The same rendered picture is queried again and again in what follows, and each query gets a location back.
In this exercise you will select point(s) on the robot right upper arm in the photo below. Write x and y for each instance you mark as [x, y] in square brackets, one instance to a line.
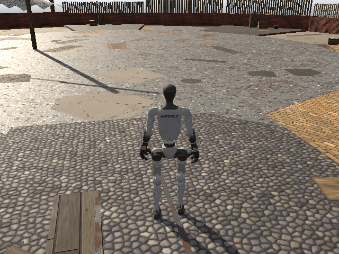
[188, 121]

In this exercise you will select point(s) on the left robot hand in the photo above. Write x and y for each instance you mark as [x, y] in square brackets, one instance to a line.
[142, 152]

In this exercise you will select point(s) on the robot right forearm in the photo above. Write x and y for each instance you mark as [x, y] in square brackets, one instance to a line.
[193, 142]

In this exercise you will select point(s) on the robot torso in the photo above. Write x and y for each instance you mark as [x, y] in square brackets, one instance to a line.
[169, 128]

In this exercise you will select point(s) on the robot left forearm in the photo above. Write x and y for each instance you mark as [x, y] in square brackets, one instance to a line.
[145, 141]

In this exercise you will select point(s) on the robot left thigh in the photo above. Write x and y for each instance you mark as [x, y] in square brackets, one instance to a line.
[156, 156]

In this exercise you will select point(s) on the right robot hand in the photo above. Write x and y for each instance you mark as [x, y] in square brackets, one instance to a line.
[195, 155]

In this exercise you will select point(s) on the robot left upper arm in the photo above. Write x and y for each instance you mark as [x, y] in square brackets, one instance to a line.
[150, 120]

